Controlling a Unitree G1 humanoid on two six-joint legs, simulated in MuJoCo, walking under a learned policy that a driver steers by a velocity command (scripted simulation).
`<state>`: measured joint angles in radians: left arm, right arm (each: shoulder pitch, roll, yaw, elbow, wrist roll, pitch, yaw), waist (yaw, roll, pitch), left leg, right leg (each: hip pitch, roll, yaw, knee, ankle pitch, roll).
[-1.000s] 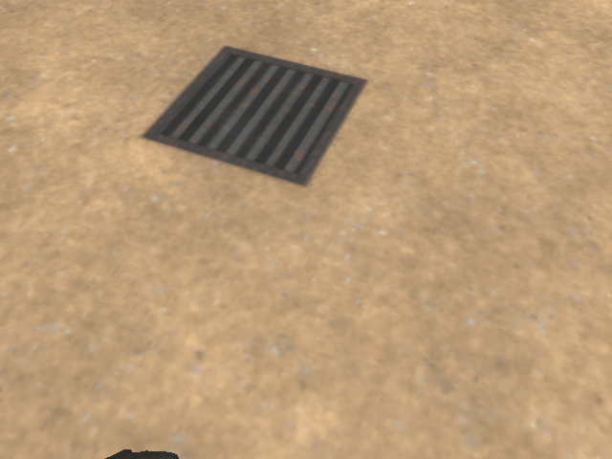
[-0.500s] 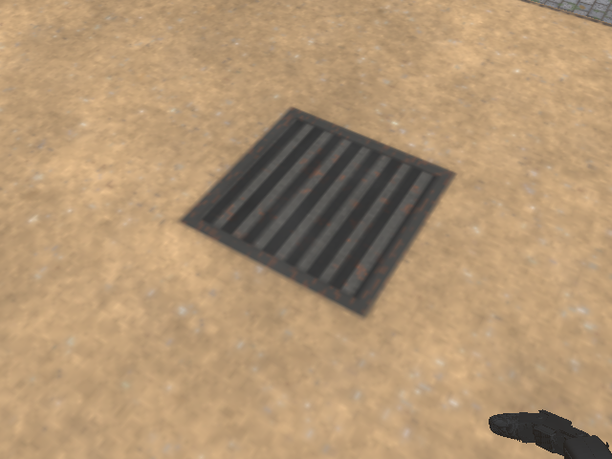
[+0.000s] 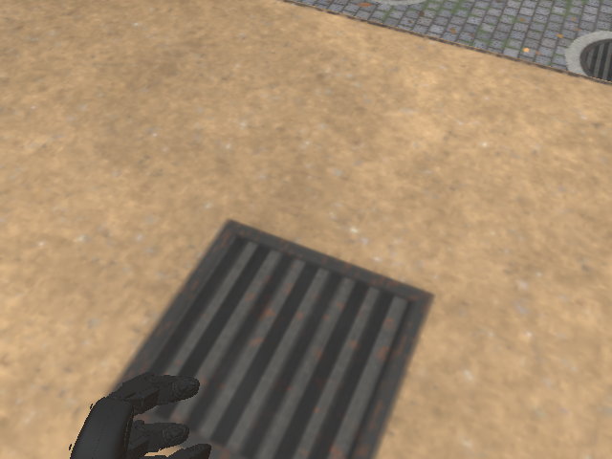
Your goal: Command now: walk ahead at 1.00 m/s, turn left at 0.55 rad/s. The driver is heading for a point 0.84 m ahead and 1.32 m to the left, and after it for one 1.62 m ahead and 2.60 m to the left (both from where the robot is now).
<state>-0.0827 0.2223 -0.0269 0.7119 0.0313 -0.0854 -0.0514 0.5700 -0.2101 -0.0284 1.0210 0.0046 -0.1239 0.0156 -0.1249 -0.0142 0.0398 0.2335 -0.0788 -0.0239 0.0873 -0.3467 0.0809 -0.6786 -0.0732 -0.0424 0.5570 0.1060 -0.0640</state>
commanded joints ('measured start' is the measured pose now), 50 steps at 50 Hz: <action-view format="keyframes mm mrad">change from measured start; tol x32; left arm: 1 171 176 58 -16 0 -14 35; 4 567 353 123 72 68 -19 72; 22 483 232 105 168 -13 -40 74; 43 -32 126 37 -215 -2 18 31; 48 668 334 126 -67 20 4 101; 50 407 294 133 -114 37 12 75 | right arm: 1 -63 -258 -49 -61 -16 -1 -17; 20 -584 -92 -2 -381 -30 104 78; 25 -55 -238 -73 -230 -20 97 31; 50 -189 -188 -34 -339 2 48 -17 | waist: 1 192 114 -86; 5 240 -216 -492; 19 93 -10 126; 27 52 292 -134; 50 184 -266 -338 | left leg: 1 -151 229 -102 304 1153 81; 3 -426 155 -84 848 775 73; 4 -793 29 -37 1241 -76 48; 16 -957 210 54 1001 367 38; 24 -464 -10 226 675 240 158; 28 158 314 -751 253 -35 427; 37 -595 76 -353 68 290 255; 46 -324 84 -385 494 927 87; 49 -893 -99 -165 1326 -163 37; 50 -992 10 -134 1379 -47 49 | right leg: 1 427 108 -12 -27 -144 -29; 5 1135 -408 872 -259 -803 -147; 10 594 -241 222 -354 -361 -44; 19 554 -133 -258 -470 202 37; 24 730 -202 -263 73 986 31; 25 629 -206 -230 367 855 16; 27 -27 93 -140 1098 -621 97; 43 196 40 51 20 -19 95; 47 804 53 78 -2 -274 57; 50 997 -376 929 -308 -1012 -73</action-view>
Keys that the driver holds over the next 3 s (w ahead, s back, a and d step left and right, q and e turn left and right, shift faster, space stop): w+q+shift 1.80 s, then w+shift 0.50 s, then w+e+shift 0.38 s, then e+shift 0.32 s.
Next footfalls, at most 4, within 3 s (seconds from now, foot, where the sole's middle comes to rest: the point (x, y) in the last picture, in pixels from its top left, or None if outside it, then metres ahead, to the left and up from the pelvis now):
0.06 right None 0.28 -0.12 -0.76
0.52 left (214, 381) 0.64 0.15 -0.76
0.94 right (158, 230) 1.09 0.29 -0.76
1.42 left None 1.09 0.75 -0.76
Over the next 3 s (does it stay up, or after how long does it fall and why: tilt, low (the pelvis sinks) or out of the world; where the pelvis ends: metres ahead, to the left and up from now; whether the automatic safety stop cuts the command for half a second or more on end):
stays up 0.88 1.95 0.01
